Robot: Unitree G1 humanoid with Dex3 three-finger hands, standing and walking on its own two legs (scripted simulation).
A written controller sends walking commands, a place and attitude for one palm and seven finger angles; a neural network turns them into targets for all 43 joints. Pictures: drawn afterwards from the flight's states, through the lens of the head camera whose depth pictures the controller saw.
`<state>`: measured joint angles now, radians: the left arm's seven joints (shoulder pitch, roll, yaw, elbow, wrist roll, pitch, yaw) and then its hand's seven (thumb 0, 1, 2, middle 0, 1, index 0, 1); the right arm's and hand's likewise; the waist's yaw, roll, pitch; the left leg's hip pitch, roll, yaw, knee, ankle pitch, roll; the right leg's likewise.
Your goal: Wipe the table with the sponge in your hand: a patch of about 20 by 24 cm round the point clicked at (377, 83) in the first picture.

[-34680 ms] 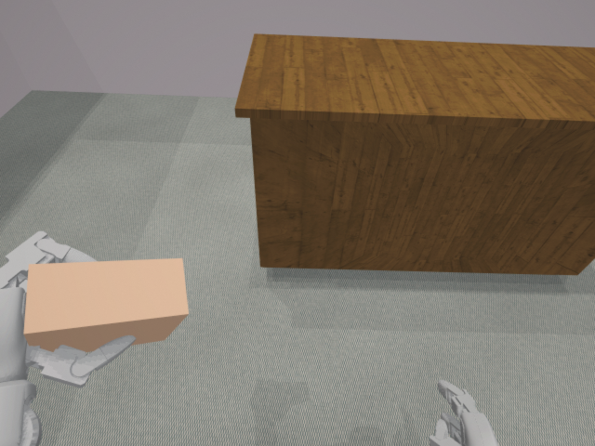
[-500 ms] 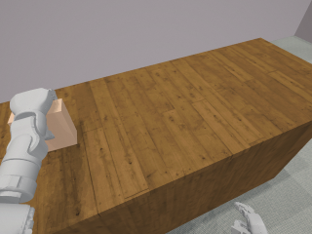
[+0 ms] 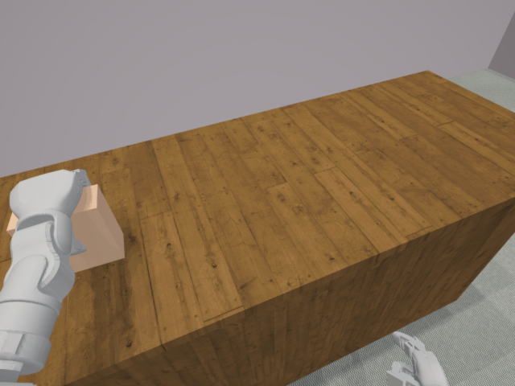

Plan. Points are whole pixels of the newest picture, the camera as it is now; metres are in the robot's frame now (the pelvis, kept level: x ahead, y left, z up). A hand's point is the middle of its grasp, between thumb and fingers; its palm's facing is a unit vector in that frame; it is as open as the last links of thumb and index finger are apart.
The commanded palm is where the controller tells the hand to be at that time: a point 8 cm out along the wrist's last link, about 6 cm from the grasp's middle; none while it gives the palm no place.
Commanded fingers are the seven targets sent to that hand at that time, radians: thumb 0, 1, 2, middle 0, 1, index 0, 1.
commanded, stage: wipe back along the first lane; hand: left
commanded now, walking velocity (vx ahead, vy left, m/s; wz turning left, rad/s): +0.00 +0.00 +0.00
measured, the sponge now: (79, 241) +0.31 +0.35 +0.07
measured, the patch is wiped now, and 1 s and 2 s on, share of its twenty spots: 0.95 0.95 0.95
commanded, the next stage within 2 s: lift the sponge slowly off the table in 1.14 s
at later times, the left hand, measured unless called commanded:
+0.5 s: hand (67, 232) +0.29 +0.33 +0.12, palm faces +0.07 -0.03 -1.00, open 10.1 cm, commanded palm +0.24 +0.31 +0.15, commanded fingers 0.00 0.10 1.30 -1.20 -1.60 -1.20 -1.60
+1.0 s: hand (71, 251) +0.25 +0.30 +0.12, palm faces +0.13 -0.05 -0.99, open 10.1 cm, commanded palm +0.20 +0.28 +0.15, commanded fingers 0.00 0.10 1.30 -1.20 -1.60 -1.20 -1.60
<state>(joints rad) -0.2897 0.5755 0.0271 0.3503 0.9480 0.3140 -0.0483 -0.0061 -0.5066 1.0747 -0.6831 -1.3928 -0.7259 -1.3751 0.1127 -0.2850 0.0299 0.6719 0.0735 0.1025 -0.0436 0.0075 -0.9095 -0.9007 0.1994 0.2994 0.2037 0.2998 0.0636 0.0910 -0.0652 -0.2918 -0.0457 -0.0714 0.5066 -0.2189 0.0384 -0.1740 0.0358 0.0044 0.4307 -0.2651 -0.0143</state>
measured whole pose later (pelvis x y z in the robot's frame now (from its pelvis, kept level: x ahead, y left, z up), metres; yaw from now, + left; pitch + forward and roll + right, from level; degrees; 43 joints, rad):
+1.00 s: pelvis +0.01 +0.00 +0.00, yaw -1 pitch -1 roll -1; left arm 0.09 0.51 -0.04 -0.19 0.93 0.52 -0.01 0.02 -0.48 1.06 -0.66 -1.41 -0.70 -1.39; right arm 0.02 -0.27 0.06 0.64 0.07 0.08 -0.01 0.01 -0.91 -0.90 0.20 0.30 0.21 0.30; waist 0.11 0.11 -0.08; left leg -0.27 -0.05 -0.04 0.55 -0.26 0.04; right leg -0.17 0.04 0.03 0.49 -0.30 -0.01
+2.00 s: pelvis -0.02 -0.03 +0.00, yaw -1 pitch -5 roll -1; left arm 0.12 0.55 -0.03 -0.25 0.84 0.49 -0.07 -0.01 -0.51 1.06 -0.71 -1.36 -0.76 -1.33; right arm 0.02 -0.26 0.07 0.67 0.05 0.02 -0.06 0.01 -0.91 -0.90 0.20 0.30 0.20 0.30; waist 0.14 0.12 -0.04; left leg -0.22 -0.01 -0.07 0.54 -0.23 0.00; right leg -0.12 0.07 0.01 0.50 -0.28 -0.05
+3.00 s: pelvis -0.03 -0.02 +0.00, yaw -1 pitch -5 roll -1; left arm -0.14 0.59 -0.03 -0.21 0.79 0.54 -0.12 -0.01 -0.52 1.06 -0.72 -1.35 -0.76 -1.32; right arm 0.00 -0.27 0.08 0.67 0.07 0.01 -0.10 0.01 -0.91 -0.90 0.20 0.30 0.20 0.30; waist 0.15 0.12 -0.04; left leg -0.22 -0.02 -0.06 0.50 -0.19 0.00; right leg -0.15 0.06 0.02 0.49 -0.26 -0.04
